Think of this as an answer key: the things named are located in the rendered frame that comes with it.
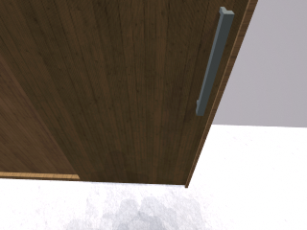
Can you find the handle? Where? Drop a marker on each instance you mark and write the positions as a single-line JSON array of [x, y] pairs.
[[221, 35]]

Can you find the wardrobe door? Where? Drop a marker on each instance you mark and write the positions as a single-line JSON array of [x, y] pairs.
[[26, 143], [117, 81]]

